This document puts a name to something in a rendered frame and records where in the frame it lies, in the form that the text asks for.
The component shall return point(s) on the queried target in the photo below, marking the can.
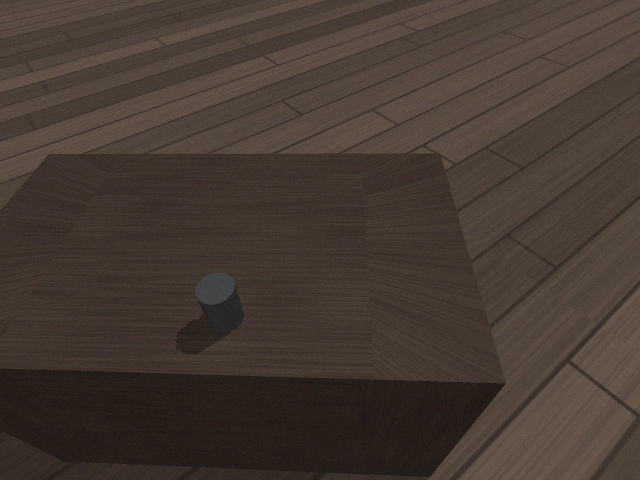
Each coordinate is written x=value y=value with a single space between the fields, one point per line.
x=219 y=300

